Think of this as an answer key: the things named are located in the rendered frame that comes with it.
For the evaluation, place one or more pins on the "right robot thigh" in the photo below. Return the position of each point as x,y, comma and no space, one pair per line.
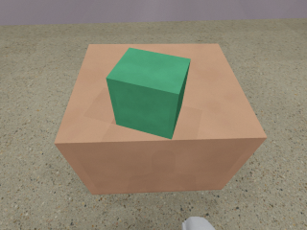
196,223

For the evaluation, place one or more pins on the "carton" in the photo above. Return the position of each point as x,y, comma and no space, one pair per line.
146,90

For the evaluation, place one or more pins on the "pedestal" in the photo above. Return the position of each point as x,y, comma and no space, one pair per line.
216,133

